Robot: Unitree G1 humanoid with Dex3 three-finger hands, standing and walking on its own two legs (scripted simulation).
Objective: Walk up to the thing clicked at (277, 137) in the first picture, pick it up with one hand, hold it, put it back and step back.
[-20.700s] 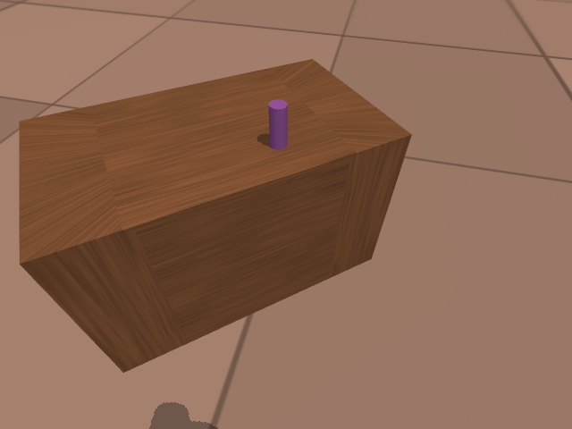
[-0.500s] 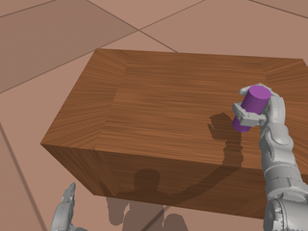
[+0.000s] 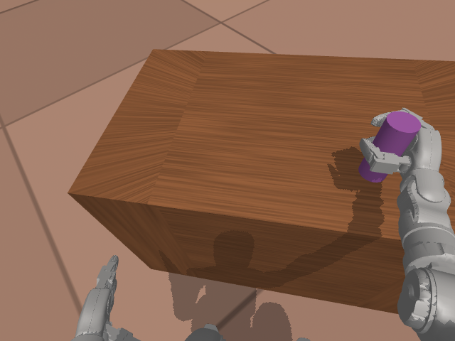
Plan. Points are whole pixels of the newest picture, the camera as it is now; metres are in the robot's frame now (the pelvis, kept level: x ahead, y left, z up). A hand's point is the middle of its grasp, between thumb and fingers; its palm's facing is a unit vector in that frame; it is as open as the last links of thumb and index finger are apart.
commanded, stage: lower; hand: right
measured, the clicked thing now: (386, 149) +0.47 -0.20 +0.06
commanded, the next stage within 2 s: loosen in 1.00 s
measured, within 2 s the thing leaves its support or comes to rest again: rests again in 0.90 s
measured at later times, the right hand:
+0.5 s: hand (372, 157) +0.48 -0.20 +0.02, palm faces +0.16 +0.99 +0.01, open 7.0 cm
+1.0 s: hand (364, 163) +0.49 -0.19 +0.00, palm faces +0.15 +0.99 +0.01, open 7.0 cm
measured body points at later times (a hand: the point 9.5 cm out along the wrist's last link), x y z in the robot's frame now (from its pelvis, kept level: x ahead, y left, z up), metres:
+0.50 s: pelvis +0.00 +0.00 -0.03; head +0.10 -0.03 +0.41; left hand +0.15 +0.26 -0.04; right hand +0.47 -0.25 +0.03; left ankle +0.03 +0.14 -0.69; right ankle +0.02 -0.13 -0.69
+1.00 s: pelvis +0.00 +0.00 -0.05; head +0.11 -0.03 +0.39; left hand +0.15 +0.26 -0.04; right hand +0.47 -0.24 +0.00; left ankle +0.03 +0.14 -0.69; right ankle +0.02 -0.13 -0.69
